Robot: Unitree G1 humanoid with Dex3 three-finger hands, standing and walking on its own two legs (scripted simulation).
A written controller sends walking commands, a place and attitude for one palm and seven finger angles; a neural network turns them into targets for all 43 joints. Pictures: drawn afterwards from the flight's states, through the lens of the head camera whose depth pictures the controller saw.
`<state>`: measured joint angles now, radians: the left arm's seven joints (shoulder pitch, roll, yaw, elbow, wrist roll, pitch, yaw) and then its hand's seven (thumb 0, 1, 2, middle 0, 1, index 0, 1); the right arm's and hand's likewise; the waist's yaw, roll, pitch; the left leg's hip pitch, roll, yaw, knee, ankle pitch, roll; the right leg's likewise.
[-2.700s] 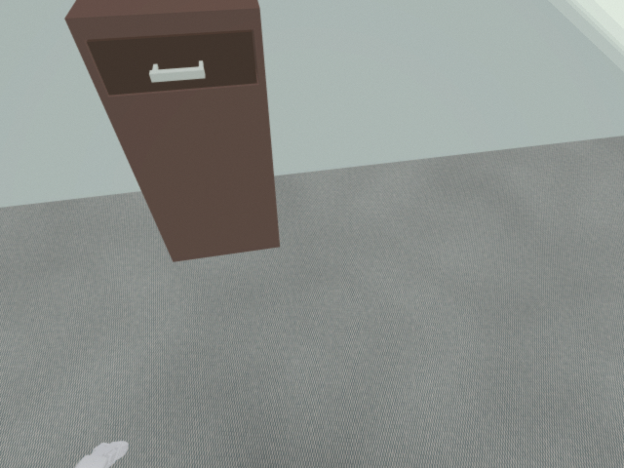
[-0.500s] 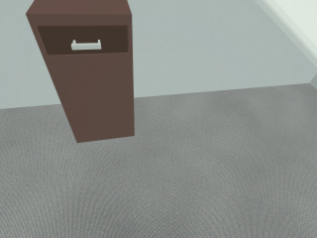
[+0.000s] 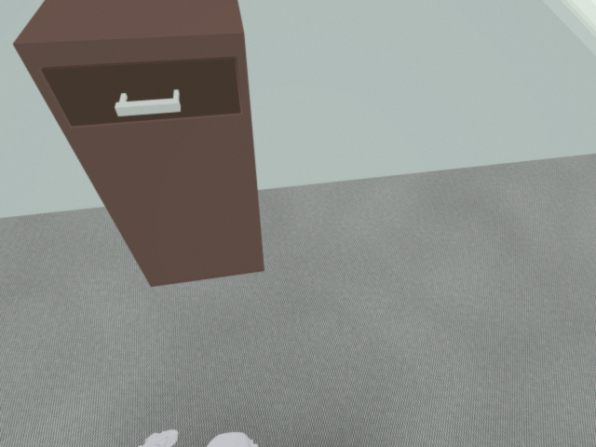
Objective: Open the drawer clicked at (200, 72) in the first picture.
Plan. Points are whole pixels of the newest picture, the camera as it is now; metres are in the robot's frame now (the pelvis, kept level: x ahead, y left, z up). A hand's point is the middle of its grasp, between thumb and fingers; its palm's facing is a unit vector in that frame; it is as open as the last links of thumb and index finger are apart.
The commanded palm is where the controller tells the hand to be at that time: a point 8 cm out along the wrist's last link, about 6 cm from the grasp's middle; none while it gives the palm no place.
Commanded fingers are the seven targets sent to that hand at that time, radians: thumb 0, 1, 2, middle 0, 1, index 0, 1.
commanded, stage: turn to face it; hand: left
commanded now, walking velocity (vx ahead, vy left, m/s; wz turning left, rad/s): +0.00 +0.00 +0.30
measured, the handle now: (149, 101) +0.77 +0.34 +0.03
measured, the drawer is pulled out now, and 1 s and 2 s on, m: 0.00 0.00 0.00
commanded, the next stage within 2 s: take the last steps up to it in 0.22 s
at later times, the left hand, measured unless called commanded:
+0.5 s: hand out of the picture +0.04 +0.24 -0.16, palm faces +0.13 -0.96 -0.23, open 7.4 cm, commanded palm none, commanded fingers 0.00 0.90 0.90 -0.20 -0.30 -0.20 -0.30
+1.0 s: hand out of the picture +0.03 +0.16 -0.16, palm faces +0.29 -0.95 -0.11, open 7.4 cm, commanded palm none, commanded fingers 0.00 0.90 0.90 -0.20 -0.30 -0.20 -0.30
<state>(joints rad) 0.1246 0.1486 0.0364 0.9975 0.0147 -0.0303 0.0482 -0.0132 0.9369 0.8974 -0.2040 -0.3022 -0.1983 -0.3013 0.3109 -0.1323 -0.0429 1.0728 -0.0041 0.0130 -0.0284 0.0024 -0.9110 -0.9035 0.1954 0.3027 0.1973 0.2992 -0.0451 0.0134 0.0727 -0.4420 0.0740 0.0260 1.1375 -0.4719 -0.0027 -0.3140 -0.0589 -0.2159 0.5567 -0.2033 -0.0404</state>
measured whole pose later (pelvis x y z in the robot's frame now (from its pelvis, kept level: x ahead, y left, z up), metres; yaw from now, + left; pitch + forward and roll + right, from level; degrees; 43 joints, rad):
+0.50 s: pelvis +0.05 +0.04 +0.02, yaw +6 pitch +0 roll +0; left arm 0.28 0.20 0.05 1.06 0.02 0.04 0.01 0.01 0.91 0.90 -0.20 -0.30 -0.19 -0.30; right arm 0.24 -0.17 -0.04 1.02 -0.03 -0.01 -0.02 0.00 -0.92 -0.90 0.20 0.30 0.20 0.30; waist -0.01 0.01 0.03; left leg -0.23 -0.01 0.07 0.43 -0.20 0.05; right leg -0.32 -0.06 -0.06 0.78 -0.47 0.05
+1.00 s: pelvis +0.17 +0.06 +0.00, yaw +10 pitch +1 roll -1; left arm 0.50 0.06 0.02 1.18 0.03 -0.06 0.02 0.00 0.91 0.90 -0.20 -0.30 -0.20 -0.30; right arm 0.19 -0.16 -0.06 1.06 -0.02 -0.01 0.02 0.01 -0.92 -0.90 0.19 0.30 0.20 0.30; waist 0.04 0.00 0.06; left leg -0.45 0.08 0.12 0.65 -0.23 0.02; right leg 0.03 -0.06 -0.15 0.38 -0.41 0.04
